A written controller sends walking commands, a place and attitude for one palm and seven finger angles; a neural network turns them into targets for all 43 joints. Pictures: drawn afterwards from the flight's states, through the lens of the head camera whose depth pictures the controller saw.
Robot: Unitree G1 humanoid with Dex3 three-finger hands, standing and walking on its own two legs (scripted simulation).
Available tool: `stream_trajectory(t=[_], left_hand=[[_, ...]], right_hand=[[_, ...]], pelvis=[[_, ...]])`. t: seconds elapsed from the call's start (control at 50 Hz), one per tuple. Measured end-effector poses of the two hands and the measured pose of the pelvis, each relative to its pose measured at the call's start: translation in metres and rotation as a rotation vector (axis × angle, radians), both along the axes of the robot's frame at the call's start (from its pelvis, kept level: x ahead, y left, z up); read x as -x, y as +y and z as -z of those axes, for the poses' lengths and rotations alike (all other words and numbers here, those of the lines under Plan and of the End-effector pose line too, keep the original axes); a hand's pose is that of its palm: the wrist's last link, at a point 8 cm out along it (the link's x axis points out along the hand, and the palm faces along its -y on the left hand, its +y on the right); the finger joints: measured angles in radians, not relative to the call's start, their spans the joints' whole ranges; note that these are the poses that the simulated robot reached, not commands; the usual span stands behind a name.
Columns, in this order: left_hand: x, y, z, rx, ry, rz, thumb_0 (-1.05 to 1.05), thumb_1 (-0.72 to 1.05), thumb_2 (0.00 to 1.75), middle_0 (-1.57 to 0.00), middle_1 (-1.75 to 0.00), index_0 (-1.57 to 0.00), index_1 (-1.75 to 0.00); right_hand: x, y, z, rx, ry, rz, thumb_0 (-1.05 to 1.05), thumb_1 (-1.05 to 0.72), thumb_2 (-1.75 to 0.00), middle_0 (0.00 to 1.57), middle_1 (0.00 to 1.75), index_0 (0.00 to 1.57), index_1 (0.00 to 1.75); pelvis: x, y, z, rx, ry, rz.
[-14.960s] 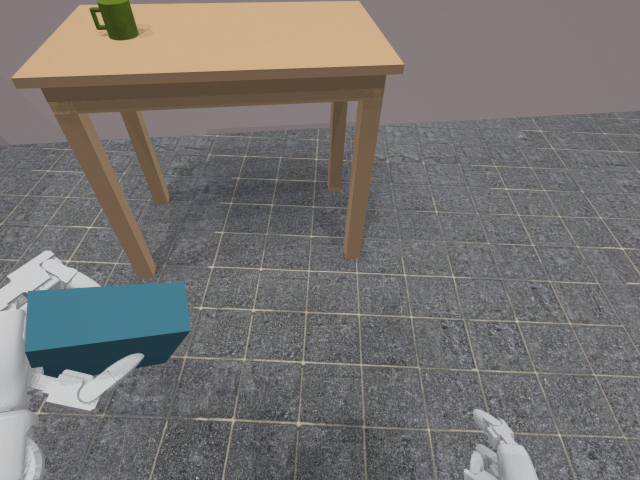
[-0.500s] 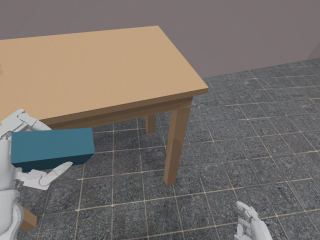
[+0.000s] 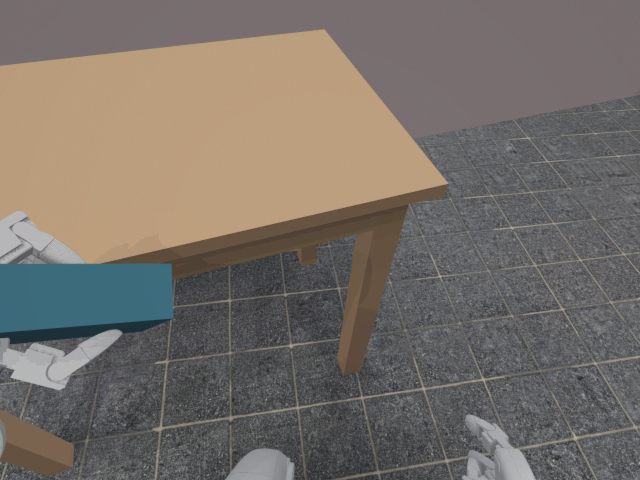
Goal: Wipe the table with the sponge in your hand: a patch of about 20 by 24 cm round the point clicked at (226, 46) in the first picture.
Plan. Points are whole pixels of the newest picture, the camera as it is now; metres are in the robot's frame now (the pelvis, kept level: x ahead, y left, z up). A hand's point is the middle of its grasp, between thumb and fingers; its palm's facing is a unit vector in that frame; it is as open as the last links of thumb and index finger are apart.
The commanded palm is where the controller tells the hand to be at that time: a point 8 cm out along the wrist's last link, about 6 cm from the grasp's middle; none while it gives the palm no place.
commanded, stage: shuffle to correct the standing spot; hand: left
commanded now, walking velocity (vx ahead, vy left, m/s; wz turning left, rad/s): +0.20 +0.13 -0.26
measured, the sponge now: (109, 304) +0.23 +0.22 +0.16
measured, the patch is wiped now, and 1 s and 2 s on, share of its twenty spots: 0.00 0.00 0.00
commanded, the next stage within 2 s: come to a stop and stand still in 0.56 s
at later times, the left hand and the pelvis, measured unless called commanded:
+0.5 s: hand (84, 211) +0.32 +0.27 +0.18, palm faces +0.35 -0.80 -0.49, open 9.3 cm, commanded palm +0.28 +0.31 +0.20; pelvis +0.11 +0.04 +0.02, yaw -2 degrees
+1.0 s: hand (109, 163) +0.39 +0.27 +0.19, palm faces +0.40 -0.80 -0.44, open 9.3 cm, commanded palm +0.35 +0.31 +0.20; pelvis +0.17 +0.04 +0.02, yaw -4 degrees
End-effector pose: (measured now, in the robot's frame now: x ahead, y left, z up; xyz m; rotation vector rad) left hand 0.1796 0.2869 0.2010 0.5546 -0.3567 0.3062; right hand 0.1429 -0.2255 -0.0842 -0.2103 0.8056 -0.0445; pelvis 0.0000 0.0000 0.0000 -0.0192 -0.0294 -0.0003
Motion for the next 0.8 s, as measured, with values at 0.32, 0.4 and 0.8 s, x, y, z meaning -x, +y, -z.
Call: stream_trajectory(t=[0.32, 0.4, 0.8], left_hand=[[-0.081, 0.025, -0.018, -0.075, -0.086, -0.008, -0.01, -0.41, 1.01, -0.81, -1.38, -0.81, -1.37], [-0.092, 0.021, -0.015, -0.035, -0.012, -0.022, -0.01, -0.41, 1.01, -0.81, -1.38, -0.81, -1.38], [-0.174, 0.043, -0.014, -0.072, 0.023, 0.008, -0.01, -0.43, 1.03, -0.82, -1.38, -0.82, -1.38]], right_hand=[[-0.094, 0.042, -0.012, -0.054, -0.231, 0.051, 0.01, -0.91, -0.90, 0.20, 0.30, 0.20, 0.30], [-0.096, 0.050, 0.003, -0.097, -0.127, 0.038, 0.01, -0.91, -0.90, 0.20, 0.30, 0.20, 0.30], [-0.174, 0.057, -0.009, -0.060, -0.174, 0.125, 0.01, -0.91, -0.90, 0.20, 0.30, 0.20, 0.30]], pelvis=[[-0.064, 0.031, 0.010, -0.074, -0.022, 0.042], [-0.084, 0.034, 0.002, -0.059, -0.014, 0.017], [-0.150, 0.063, 0.001, -0.105, -0.007, 0.047]])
